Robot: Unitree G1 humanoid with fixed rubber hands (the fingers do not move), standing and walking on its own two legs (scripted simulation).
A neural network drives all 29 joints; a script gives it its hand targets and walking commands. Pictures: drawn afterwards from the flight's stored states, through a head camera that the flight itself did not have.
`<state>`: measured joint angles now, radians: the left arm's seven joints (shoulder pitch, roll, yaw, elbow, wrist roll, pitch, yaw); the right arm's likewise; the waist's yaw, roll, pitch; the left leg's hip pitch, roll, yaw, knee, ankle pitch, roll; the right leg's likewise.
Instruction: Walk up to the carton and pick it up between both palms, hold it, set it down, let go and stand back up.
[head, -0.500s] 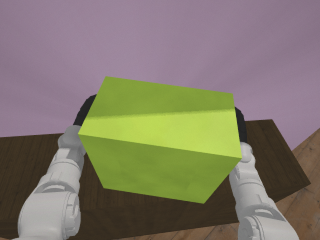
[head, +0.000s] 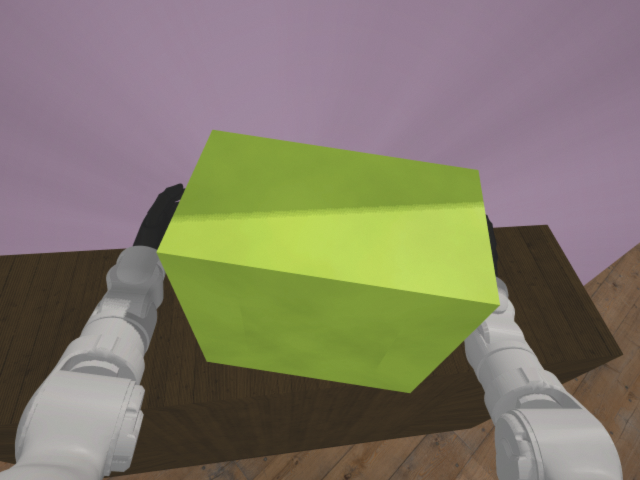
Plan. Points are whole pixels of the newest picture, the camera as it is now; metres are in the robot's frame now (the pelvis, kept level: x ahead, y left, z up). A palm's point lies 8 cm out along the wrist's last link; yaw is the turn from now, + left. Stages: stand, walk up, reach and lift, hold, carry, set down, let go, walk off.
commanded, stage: set down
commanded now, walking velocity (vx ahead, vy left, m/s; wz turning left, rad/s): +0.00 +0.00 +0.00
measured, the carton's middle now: (324, 278) +0.37 -0.03 +0.02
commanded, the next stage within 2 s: none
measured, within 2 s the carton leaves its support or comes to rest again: neither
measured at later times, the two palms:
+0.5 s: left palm (138, 243) +0.43 +0.20 +0.04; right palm (487, 290) +0.33 -0.24 +0.02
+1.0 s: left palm (110, 282) +0.38 +0.24 +0.03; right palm (500, 331) +0.28 -0.25 +0.01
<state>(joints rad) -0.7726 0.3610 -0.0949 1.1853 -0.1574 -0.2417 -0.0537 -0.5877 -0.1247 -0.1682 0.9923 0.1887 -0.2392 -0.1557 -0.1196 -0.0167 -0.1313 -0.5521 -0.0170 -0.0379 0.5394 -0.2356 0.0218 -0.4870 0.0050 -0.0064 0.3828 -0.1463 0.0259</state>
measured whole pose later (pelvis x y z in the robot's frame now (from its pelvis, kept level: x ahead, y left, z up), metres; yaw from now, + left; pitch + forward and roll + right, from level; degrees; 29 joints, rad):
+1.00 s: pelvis -0.02 +0.00 +0.00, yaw +0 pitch +12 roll -3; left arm -0.66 0.47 -0.08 1.19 -0.20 -0.27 -0.14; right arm -0.40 -0.16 -0.06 1.00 0.25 -0.33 -0.16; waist -0.12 -0.02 -0.13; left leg -0.54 -0.02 -0.04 0.54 -0.21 0.02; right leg -0.48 0.01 -0.01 0.39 -0.12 0.03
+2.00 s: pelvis -0.01 -0.01 +0.01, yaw -1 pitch -2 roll -1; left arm -0.09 0.49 -0.06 0.74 -0.29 -0.27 -0.19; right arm 0.16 -0.16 0.07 0.50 0.27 -0.28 -0.18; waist -0.07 -0.02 0.00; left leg -0.19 -0.01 0.00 0.47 -0.24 0.03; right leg -0.17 0.01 0.03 0.39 -0.18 0.03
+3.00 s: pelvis +0.00 -0.02 +0.01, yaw -1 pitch -4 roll +0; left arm 0.16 0.39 -0.06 0.55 -0.29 -0.17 -0.17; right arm 0.33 -0.14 0.06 0.37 0.24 -0.23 -0.14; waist -0.03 -0.02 0.04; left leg -0.10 -0.01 0.00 0.41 -0.24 0.01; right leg -0.11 0.01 0.03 0.39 -0.21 0.01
